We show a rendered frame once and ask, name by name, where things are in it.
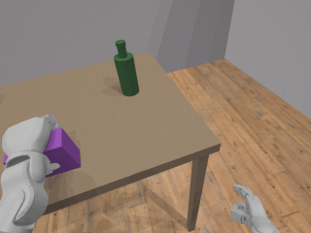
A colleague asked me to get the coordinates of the table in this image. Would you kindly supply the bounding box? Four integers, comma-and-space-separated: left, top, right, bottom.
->
0, 51, 222, 232

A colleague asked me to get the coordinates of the robot right hand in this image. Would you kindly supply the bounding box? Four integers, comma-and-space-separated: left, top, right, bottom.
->
230, 184, 268, 227

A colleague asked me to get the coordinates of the robot left hand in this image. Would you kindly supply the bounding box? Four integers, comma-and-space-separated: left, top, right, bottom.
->
2, 114, 61, 176

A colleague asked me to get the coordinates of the right robot forearm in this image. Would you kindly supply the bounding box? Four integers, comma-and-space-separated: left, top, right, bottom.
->
250, 216, 280, 233

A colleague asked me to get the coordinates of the sponge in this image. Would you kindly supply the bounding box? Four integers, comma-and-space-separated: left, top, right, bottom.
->
3, 127, 81, 178

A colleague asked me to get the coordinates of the left robot forearm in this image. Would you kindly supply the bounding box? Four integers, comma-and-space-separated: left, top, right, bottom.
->
0, 150, 49, 233

